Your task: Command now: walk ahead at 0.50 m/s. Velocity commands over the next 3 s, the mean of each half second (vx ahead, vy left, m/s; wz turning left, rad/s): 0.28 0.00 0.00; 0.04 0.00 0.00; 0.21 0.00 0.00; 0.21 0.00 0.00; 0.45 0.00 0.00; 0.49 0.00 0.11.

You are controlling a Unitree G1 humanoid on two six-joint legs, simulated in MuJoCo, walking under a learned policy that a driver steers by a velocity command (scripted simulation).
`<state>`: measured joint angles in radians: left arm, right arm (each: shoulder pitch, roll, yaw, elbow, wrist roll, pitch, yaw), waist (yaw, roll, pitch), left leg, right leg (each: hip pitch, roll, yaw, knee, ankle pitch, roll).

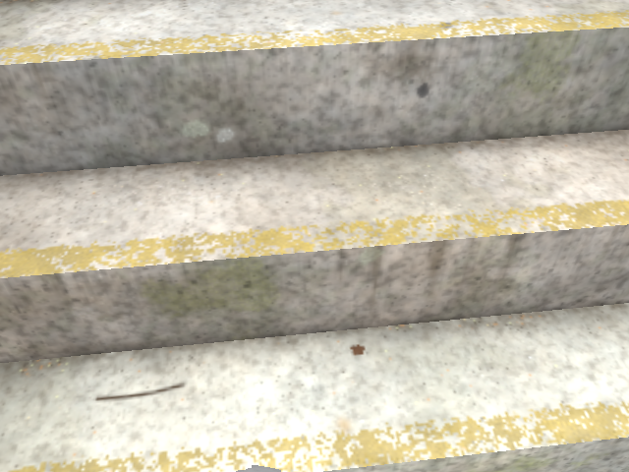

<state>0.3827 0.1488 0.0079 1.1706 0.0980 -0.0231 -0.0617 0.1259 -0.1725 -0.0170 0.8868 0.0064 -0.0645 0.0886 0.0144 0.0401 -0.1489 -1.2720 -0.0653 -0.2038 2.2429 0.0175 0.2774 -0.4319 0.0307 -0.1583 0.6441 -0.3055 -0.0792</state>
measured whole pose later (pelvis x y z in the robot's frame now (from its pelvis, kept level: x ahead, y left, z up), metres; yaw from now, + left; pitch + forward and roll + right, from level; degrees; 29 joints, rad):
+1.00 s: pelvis +0.23 +0.01 +0.21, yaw +0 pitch +2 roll +0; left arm 0.14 0.16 0.01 1.00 0.01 -0.06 -0.09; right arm 0.16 -0.16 -0.02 0.99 -0.02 -0.06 0.11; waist 0.00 0.01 -0.05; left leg -0.30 0.03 0.06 0.59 -0.33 0.00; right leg -0.38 0.00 -0.05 0.58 -0.24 -0.03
